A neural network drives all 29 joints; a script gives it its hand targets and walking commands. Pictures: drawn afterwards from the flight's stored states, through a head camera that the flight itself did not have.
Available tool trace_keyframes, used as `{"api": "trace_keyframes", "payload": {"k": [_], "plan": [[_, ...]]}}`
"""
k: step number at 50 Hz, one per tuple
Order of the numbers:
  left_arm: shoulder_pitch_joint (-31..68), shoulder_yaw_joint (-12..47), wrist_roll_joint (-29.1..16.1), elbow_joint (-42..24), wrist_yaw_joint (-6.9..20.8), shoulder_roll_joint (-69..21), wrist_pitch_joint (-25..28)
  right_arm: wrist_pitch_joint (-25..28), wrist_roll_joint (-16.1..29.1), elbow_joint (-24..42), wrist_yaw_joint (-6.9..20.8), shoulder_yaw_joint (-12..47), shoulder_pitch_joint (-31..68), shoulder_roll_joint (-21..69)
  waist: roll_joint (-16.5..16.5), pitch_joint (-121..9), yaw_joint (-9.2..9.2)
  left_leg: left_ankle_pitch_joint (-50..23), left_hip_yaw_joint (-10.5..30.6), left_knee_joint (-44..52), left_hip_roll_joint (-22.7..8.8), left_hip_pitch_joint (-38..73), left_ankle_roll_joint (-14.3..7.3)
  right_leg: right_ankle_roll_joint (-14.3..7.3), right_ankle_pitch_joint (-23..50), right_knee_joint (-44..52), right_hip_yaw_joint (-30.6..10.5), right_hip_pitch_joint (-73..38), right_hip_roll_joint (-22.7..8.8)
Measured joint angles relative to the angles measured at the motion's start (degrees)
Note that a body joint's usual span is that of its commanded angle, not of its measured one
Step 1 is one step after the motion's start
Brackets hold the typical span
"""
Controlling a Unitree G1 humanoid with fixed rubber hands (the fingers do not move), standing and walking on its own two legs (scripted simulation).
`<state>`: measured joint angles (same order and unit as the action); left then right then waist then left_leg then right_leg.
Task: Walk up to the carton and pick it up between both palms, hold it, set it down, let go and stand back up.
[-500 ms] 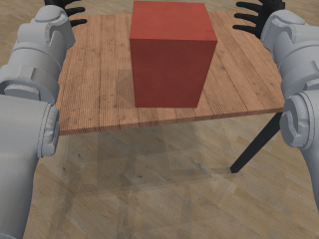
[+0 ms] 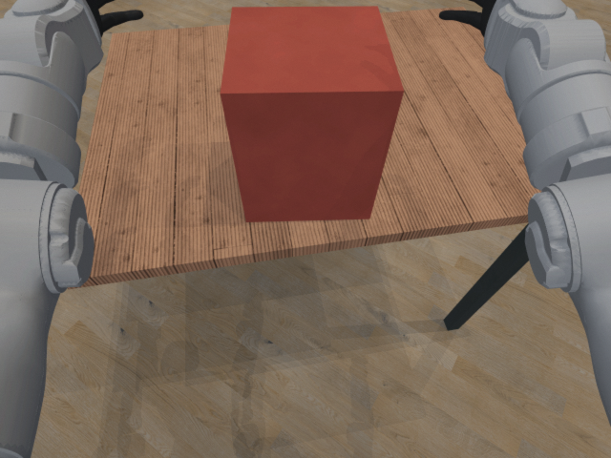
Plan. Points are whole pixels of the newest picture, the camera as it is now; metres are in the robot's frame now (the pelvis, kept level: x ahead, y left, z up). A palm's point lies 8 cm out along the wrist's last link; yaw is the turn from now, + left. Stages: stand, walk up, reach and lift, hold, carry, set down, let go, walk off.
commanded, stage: reach and lift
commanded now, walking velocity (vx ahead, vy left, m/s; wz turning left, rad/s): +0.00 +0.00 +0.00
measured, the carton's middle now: (307, 122) +0.60 +0.02 +0.07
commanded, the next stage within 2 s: none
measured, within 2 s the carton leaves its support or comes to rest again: neither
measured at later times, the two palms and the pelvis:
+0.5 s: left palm (127, 79) +0.51 +0.23 +0.20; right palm (455, 82) +0.52 -0.15 +0.20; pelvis -0.01 +0.01 +0.00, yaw +2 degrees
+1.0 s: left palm (170, 105) +0.52 +0.19 +0.16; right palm (417, 88) +0.53 -0.11 +0.18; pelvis -0.01 +0.00 +0.00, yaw +1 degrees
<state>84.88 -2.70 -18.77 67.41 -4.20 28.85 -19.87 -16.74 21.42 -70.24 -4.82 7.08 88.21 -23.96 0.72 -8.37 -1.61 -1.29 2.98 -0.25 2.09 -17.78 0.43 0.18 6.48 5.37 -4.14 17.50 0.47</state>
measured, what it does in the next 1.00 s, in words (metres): stands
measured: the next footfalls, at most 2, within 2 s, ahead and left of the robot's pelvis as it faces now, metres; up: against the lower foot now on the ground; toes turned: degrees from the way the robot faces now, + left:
none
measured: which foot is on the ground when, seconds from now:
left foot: down 0.00-1.00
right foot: down 0.00-1.00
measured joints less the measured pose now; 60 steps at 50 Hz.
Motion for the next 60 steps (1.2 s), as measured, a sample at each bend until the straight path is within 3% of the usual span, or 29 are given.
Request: {"api": "trace_keyframes", "payload": {"k": [8,24,31,36,40,46,49,53,60], "plan": [[-3.9,-2.4,3.3,-1.2,0.7,-2.3,0.2,0.8,-2.3,1.8,-1.1,-3.2,-5.4,2.6,0.8,0.7,0.15,-0.1,0.0,1.1,0.0,1.8,-0.2,0.0,-0.8,-0.2,0.2,-1.3,0.0],[-3.7,1.6,2.1,2.8,-2.0,-5.9,8.5,7.7,-6.7,-6.0,2.4,-9.3,-4.7,3.0,0.7,-0.9,1.81,-2.0,1.3,0.4,1.2,-7.0,0.2,0.6,0.8,-0.3,1.6,6.7,-1.3],[-2.5,0.5,1.6,5.8,-3.1,-6.8,12.2,9.6,-8.3,-4.3,3.4,-9.3,-5.7,2.2,0.3,-1.4,1.31,-3.0,0.7,1.3,1.0,-9.4,-0.5,0.7,1.6,-0.3,1.0,9.8,-1.1],[-1.8,-1.6,2.5,8.0,-2.4,-5.8,14.6,10.4,-6.9,-3.4,3.5,-6.2,-4.6,2.2,0.2,0.5,0.56,-3.5,-0.2,2.7,0.6,-8.1,-0.7,0.6,1.9,-0.2,0.1,9.4,-0.6],[-2.9,-2.9,3.3,9.5,-0.3,-5.4,17.1,11.0,-7.6,-1.8,3.1,-5.5,-5.8,4.5,0.0,1.5,0.59,-3.9,-0.2,4.1,0.3,-6.0,-0.7,0.4,1.7,-0.2,0.1,7.9,-0.4],[-4.0,-6.5,8.6,9.7,1.1,-8.9,17.7,11.2,-16.0,0.1,3.0,-13.7,-7.1,8.4,0.6,2.8,0.82,-4.3,0.4,5.4,0.1,-3.5,-0.9,0.2,1.1,-0.1,0.7,5.8,-0.3],[-5.0,-9.3,13.1,6.7,0.8,-11.7,17.5,11.4,-20.6,0.8,3.1,-18.6,-7.2,10.6,1.5,3.4,1.48,-4.1,0.5,5.4,0.2,-2.6,-0.9,0.2,0.8,0.0,0.9,4.8,-0.3],[-5.4,-14.3,19.4,4.1,-1.2,-14.0,15.8,10.7,-26.3,1.2,1.3,-24.1,-7.7,12.5,2.7,4.4,1.83,-3.6,0.1,5.4,0.3,-0.8,-1.2,0.2,0.5,0.0,0.5,3.1,-0.5],[-9.4,-21.2,30.1,-0.5,-0.8,-18.4,15.9,12.7,-37.3,5.2,4.5,-37.5,-13.6,16.3,3.6,1.8,2.91,-3.1,0.9,5.4,1.0,-0.4,-1.8,0.7,-0.5,0.1,1.4,2.3,-1.2]]}}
